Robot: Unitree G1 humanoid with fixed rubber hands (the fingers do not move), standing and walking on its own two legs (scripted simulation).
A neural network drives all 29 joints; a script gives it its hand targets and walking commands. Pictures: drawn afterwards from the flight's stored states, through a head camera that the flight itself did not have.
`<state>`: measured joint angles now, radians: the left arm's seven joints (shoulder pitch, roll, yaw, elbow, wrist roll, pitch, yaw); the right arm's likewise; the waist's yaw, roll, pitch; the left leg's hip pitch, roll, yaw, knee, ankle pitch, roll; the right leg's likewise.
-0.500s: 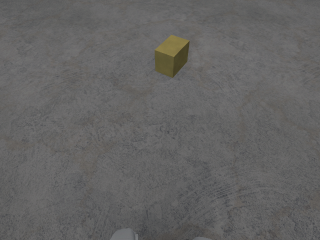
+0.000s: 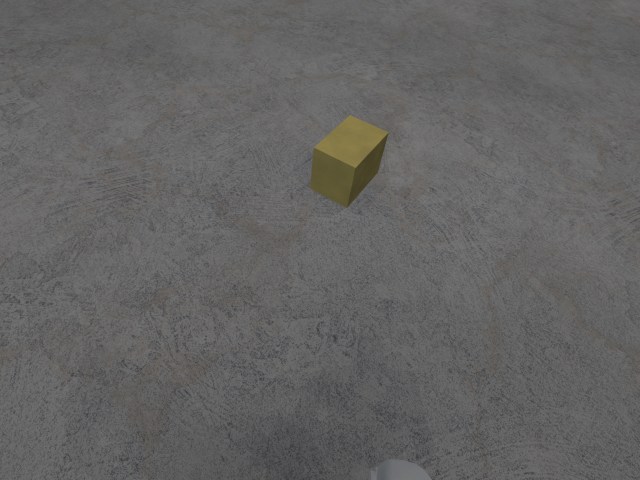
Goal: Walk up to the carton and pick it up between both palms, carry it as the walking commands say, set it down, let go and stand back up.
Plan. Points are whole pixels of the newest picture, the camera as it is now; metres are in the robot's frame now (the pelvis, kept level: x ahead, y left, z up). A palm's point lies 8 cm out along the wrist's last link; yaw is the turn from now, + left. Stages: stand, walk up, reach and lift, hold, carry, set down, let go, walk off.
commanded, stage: walk up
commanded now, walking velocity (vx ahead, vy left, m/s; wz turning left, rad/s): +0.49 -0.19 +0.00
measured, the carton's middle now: (348, 161) +1.42 -0.17 -0.66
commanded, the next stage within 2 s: none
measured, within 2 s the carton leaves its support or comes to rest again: neither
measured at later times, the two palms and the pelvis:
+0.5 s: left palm (247, 343) +0.33 +0.12 -0.14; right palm (536, 395) +0.26 -0.35 -0.15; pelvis +0.26 -0.11 -0.01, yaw +1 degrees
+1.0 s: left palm (224, 271) +0.47 +0.18 -0.15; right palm (448, 213) +0.64 -0.28 -0.13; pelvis +0.54 -0.05 -0.01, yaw -1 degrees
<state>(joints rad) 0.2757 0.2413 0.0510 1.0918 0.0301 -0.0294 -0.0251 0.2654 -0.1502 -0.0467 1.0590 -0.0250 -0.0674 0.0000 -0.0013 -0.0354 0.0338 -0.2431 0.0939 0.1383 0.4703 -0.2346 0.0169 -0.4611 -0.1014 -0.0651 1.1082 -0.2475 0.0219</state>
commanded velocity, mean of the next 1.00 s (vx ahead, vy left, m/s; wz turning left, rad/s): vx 0.50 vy -0.09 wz -0.02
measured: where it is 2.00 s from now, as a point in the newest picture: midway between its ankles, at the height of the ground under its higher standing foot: (335, 265)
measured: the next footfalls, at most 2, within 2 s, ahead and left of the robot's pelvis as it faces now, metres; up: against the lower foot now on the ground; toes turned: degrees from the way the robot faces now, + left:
right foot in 0.32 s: +0.36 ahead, -0.20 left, +0.00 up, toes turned -10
left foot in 0.88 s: +0.61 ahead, +0.05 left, +0.00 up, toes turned +8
